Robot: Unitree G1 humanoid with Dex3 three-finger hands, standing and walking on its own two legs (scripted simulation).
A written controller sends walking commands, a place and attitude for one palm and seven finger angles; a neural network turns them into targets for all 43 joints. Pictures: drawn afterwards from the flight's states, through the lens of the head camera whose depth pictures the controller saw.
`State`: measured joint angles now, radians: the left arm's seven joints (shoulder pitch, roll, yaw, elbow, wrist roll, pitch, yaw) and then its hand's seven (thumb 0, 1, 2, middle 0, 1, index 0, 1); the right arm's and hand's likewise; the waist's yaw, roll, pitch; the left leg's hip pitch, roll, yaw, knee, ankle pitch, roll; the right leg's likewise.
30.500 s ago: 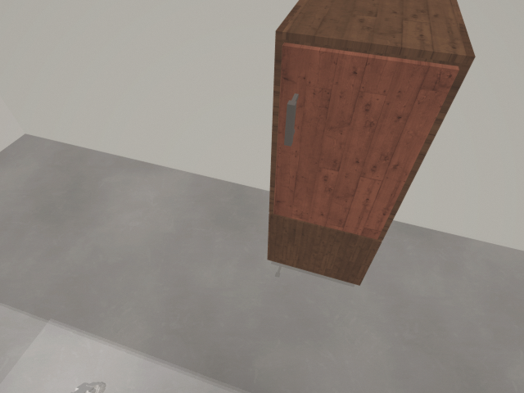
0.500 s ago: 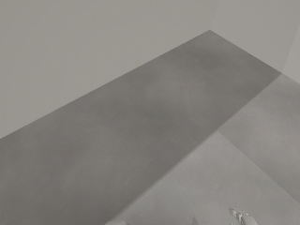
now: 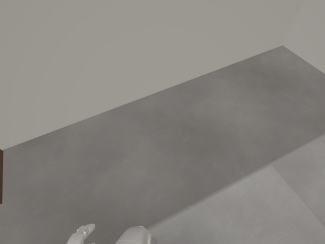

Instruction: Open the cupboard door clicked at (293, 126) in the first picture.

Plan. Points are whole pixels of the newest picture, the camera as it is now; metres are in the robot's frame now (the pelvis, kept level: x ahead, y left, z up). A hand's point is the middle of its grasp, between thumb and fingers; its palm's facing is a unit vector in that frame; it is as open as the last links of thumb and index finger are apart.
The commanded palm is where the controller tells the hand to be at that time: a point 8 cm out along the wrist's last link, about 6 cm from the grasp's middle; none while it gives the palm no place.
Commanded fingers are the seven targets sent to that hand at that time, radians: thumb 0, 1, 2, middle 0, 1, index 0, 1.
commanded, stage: turn to face it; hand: left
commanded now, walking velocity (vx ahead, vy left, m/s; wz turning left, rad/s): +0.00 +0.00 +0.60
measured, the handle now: out of the picture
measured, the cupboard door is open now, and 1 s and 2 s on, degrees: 47 47 47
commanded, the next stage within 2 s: take the last steps up to it in 1.76 s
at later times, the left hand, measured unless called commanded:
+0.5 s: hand out of the picture +0.05 +0.25 -0.16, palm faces +0.31 -0.91 -0.27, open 7.4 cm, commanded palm none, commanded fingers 0.00 0.90 0.90 -0.20 -0.30 -0.20 -0.30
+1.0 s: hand out of the picture -0.02 +0.17 -0.16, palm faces +0.61 -0.75 -0.25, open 7.3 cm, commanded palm none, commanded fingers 0.00 0.90 0.90 -0.20 -0.30 -0.20 -0.30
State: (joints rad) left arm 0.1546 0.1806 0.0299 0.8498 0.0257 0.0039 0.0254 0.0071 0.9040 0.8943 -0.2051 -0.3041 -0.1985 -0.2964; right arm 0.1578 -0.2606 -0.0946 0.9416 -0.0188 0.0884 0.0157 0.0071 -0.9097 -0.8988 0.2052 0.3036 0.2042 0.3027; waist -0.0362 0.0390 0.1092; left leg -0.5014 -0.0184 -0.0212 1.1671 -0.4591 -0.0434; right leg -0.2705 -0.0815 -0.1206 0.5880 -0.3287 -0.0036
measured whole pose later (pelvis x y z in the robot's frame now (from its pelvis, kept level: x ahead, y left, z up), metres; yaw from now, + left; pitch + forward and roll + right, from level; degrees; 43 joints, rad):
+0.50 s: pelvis +0.02 +0.01 +0.00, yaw +17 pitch +2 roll +0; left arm 0.14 0.26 0.07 0.90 0.02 0.05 0.01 0.01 0.91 0.89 -0.20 -0.30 -0.19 -0.30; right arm 0.16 -0.21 -0.05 0.92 -0.03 0.03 0.00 0.00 -0.91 -0.90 0.21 0.30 0.21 0.30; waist 0.00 -0.02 0.10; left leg -0.27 -0.02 -0.03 0.50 -0.27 0.02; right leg -0.48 -0.08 -0.01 1.00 -0.42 0.10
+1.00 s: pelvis +0.05 -0.03 +0.00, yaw +38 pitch +1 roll +2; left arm 0.22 0.20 0.05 0.89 0.03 0.00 0.02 0.00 0.91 0.89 -0.21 -0.30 -0.20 -0.30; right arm 0.09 -0.24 -0.07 0.94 -0.01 0.08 0.03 0.01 -0.91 -0.90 0.20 0.30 0.20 0.30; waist 0.00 -0.04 0.13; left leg -0.36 0.02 0.09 0.76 -0.42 -0.04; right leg -0.20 -0.15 -0.30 0.59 -0.38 -0.01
